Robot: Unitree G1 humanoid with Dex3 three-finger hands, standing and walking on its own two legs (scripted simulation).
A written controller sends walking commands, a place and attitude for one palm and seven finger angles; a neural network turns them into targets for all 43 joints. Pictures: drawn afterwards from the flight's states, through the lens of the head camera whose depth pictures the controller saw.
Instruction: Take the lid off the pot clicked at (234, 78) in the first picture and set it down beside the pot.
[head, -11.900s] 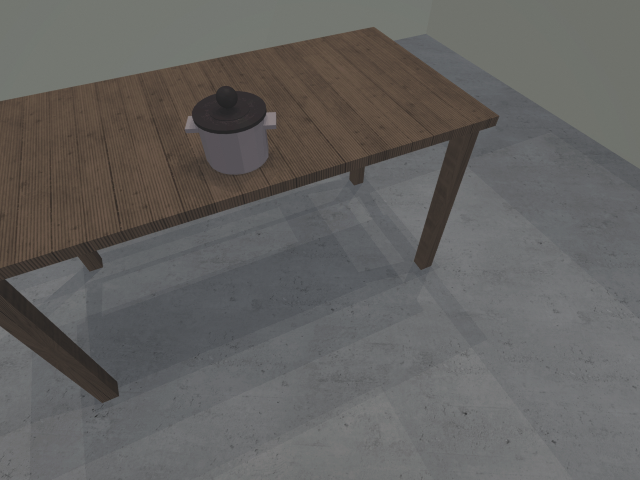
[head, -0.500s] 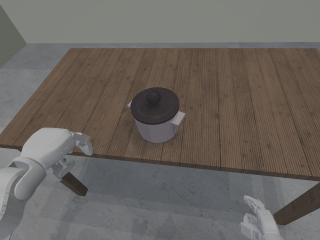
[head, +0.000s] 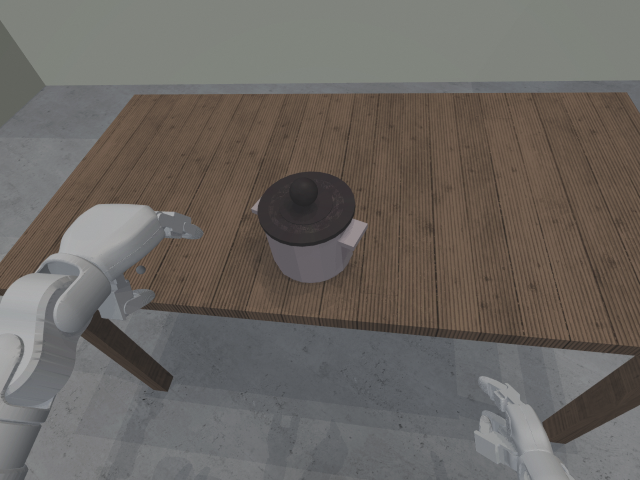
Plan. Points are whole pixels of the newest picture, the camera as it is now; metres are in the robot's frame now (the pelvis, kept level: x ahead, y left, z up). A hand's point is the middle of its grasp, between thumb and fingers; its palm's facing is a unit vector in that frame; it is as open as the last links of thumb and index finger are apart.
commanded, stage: move the open hand above the knob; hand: left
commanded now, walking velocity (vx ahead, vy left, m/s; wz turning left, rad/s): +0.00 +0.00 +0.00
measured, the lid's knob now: (303, 191) +0.50 +0.09 +0.05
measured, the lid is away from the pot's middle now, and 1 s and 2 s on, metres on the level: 0.00 0.00 0.00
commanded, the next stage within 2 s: none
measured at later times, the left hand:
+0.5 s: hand (183, 236) +0.35 +0.21 +0.13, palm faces -0.25 -0.06 -0.97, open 10.2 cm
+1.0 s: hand (242, 200) +0.41 +0.15 +0.13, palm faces -0.26 -0.04 -0.97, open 10.2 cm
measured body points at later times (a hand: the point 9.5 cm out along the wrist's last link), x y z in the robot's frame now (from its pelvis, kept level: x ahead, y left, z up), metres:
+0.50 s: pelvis +0.01 +0.00 +0.00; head +0.05 -0.05 +0.44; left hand +0.35 +0.21 +0.18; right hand +0.21 -0.23 -0.11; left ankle +0.03 +0.15 -0.74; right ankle +0.00 -0.16 -0.74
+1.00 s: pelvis +0.01 +0.00 +0.00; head +0.05 -0.05 +0.44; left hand +0.42 +0.15 +0.18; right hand +0.19 -0.23 -0.12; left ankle +0.03 +0.15 -0.74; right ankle +0.00 -0.16 -0.74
